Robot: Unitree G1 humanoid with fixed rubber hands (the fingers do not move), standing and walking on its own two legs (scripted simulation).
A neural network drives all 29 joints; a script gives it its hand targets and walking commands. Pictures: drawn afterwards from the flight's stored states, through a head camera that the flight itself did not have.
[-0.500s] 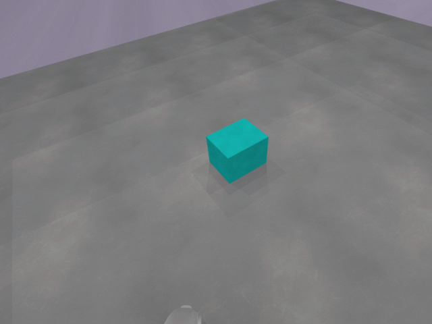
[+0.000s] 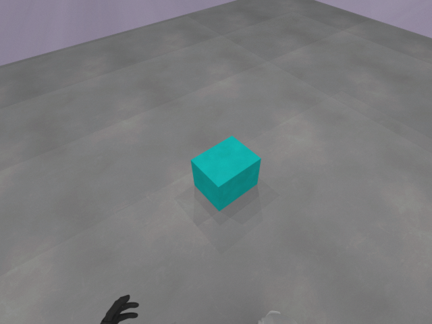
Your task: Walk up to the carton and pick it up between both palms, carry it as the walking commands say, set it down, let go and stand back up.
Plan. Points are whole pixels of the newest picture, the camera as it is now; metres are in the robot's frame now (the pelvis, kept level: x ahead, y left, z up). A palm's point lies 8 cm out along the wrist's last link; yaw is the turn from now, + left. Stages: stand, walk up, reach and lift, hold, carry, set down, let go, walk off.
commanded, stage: walk up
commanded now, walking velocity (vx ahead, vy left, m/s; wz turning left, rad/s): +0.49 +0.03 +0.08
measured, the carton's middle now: (225, 172) +0.98 -0.04 -0.66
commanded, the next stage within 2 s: none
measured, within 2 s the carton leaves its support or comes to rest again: neither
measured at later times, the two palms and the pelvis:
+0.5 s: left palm out of the picture +0.13 +0.25 -0.12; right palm (307, 228) +0.35 -0.21 -0.12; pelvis +0.22 +0.02 +0.01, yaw +2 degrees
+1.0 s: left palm (126, 172) +0.57 +0.28 -0.13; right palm (295, 226) +0.36 -0.18 -0.13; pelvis +0.44 +0.05 +0.00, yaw +0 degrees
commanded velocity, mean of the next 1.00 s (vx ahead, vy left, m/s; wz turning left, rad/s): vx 0.44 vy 0.00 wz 0.01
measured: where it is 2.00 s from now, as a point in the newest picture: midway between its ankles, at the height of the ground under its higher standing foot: (209, 256)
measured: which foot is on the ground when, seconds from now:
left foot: down 0.00-0.10, up 0.12-0.56, down 0.58-1.00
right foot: up 0.00-0.06, down 0.08-0.58, up 0.60-1.00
